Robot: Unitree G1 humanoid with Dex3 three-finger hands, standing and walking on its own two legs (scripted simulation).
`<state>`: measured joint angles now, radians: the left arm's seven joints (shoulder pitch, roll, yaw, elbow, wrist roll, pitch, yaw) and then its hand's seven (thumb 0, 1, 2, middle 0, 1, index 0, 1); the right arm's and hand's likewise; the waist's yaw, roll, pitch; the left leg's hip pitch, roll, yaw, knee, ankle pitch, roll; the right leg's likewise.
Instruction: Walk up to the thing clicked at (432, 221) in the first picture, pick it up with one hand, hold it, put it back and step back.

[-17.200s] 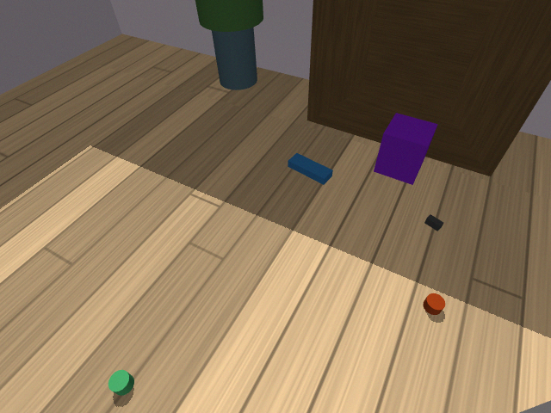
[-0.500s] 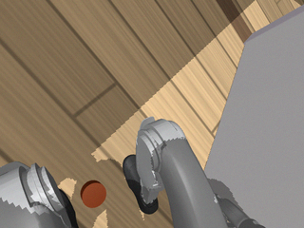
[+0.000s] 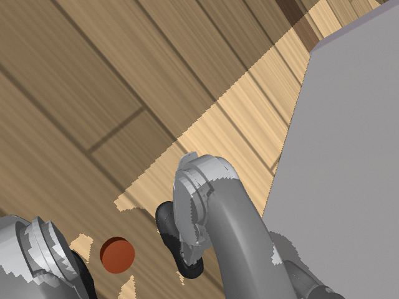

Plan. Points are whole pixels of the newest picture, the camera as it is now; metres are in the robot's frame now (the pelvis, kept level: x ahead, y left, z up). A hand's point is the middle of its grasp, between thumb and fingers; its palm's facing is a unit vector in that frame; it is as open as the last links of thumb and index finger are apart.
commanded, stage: rest palm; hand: left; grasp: from above
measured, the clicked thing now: out of the picture +0.45 +0.36 -0.28
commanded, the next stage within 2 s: close in 0.12 s
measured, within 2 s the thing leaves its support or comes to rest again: neither
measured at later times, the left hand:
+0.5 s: hand out of the picture +0.44 +0.36 -0.24, palm faces -0.42 -0.16 -0.89, open 12.4 cm
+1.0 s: hand out of the picture +0.44 +0.36 -0.24, palm faces -0.42 -0.16 -0.89, open 9.9 cm
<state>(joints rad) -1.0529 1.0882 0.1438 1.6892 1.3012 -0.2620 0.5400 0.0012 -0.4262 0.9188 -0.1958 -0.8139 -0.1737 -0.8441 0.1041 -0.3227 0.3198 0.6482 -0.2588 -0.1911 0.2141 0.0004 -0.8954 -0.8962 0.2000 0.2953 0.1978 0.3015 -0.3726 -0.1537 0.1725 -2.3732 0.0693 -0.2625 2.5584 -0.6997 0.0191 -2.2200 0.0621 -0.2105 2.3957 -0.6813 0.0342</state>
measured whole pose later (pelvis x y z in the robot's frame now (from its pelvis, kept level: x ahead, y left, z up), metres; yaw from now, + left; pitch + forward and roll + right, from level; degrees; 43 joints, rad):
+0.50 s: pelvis +0.00 +0.00 +0.00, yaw -1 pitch +27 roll -15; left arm -1.07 1.11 0.13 1.71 1.28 -0.23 0.56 0.00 -0.22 0.76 -0.32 -0.76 -0.32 -0.77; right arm 0.09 -0.34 0.33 0.64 -0.27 -0.23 0.23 0.00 -0.89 -0.89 0.20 0.30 0.20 0.30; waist -0.38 -0.16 0.18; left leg -2.37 0.07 -0.28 2.56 -0.70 0.02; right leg -2.21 0.07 -0.22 2.39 -0.68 0.04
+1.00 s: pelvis +0.00 +0.00 +0.00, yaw -1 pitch +26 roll -15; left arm -1.07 1.11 0.13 1.71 1.29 -0.26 0.56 0.00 0.13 0.49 -0.57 -0.55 -0.60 -0.53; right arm 0.08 -0.34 0.34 0.64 -0.26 -0.22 0.22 0.00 -0.89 -0.89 0.20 0.29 0.20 0.30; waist -0.37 -0.17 0.18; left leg -2.37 0.07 -0.28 2.56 -0.70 0.01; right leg -2.22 0.07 -0.22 2.39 -0.67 0.03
